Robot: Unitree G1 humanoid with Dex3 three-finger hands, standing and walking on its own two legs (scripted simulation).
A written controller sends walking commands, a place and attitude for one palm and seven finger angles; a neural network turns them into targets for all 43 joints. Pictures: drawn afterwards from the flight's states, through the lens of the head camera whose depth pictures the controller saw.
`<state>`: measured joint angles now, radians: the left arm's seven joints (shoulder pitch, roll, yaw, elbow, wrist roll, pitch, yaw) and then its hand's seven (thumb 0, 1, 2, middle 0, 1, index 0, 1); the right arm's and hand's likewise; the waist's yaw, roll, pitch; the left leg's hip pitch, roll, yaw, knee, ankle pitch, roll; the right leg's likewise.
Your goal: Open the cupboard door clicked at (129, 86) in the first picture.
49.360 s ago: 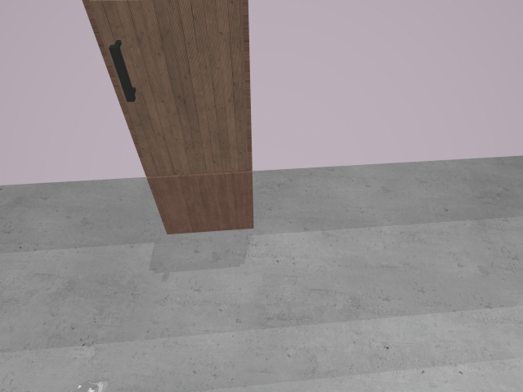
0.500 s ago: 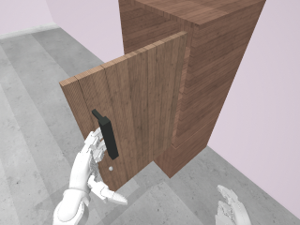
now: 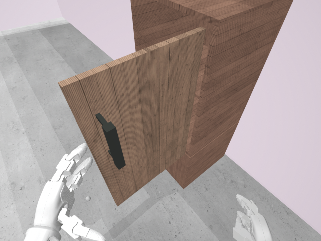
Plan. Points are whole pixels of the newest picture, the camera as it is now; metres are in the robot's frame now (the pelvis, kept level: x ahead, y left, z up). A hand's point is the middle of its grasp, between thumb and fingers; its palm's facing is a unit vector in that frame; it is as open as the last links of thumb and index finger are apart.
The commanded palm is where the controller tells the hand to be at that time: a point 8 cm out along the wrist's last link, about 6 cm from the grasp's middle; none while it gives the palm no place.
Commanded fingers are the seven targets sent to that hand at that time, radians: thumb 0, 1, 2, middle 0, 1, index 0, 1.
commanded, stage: slide the hand sideways off the handle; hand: left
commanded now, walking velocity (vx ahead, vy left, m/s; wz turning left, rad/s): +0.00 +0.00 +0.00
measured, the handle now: (110, 142) +0.32 +0.15 +0.10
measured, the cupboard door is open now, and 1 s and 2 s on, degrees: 92 92 92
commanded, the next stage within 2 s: draw the hand back to the body in 0.24 s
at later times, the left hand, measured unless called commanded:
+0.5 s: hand (73, 201) +0.18 +0.19 +0.10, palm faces -0.02 -1.00 -0.06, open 16.3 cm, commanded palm +0.15 +0.25 +0.11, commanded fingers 0.00 -0.50 0.30 -0.15 -0.30 -0.15 -0.30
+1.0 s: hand (39, 188) +0.18 +0.24 +0.13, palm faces +0.25 -0.93 -0.28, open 15.3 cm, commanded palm +0.15 +0.29 +0.16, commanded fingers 0.00 -0.01 0.51 -0.17 -0.30 -0.17 -0.30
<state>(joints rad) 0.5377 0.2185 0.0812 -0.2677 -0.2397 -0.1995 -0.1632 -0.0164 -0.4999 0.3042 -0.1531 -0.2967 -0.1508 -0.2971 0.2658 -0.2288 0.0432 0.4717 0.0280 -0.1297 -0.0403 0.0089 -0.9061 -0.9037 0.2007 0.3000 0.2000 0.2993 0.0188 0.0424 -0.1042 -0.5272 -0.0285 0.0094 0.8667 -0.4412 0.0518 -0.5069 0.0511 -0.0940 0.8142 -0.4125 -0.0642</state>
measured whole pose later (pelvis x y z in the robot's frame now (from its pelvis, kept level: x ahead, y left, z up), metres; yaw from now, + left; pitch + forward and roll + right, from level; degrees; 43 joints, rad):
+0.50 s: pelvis -0.01 +0.00 +0.00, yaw +1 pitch +6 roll -3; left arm 0.51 0.27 0.18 -0.25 -0.33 -0.20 -0.29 -0.02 -0.50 0.30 -0.15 -0.30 -0.15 -0.30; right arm 0.26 -0.24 0.04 0.51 0.05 -0.20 -0.07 0.01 -0.91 -0.90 0.20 0.30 0.20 0.30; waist 0.02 0.06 -0.11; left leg -0.55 -0.02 -0.01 0.90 -0.44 0.05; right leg -0.52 0.06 -0.12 0.82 -0.40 -0.07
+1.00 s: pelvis +0.00 +0.01 +0.02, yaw +0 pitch +0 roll -2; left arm 0.55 0.32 0.22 -0.39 -0.15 -0.04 0.00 -0.01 -0.31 0.38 -0.16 -0.30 -0.16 -0.30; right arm 0.24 -0.23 0.06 0.55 0.03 -0.19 -0.10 0.01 -0.91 -0.90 0.20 0.30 0.20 0.30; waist 0.05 0.06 -0.06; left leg -0.32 -0.03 0.01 0.68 -0.36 0.07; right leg -0.29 0.05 -0.08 0.60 -0.32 -0.04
